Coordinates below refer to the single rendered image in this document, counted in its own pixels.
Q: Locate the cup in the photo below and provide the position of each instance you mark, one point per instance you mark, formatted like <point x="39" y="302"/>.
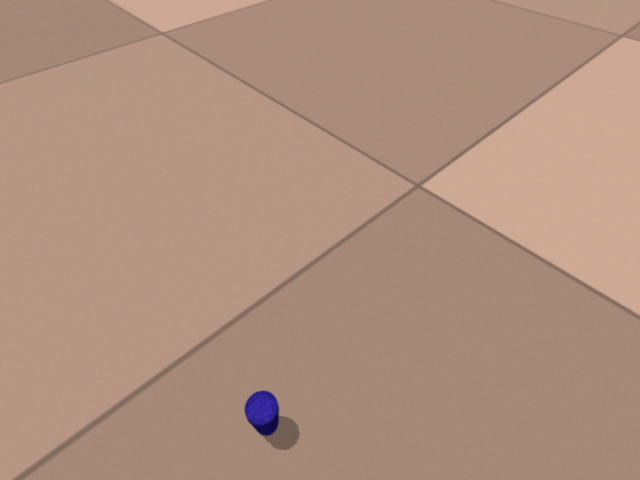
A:
<point x="262" y="412"/>

